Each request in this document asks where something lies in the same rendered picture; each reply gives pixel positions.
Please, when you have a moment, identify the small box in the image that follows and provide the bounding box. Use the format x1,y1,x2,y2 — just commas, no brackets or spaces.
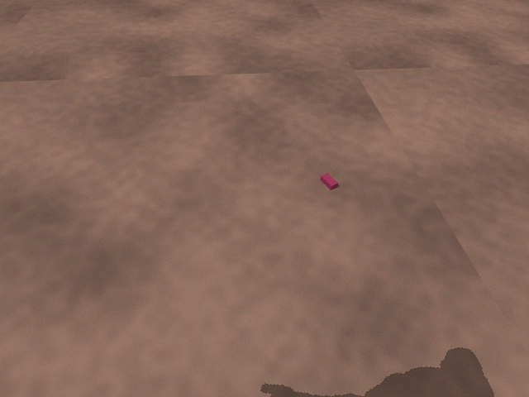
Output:
320,173,338,190

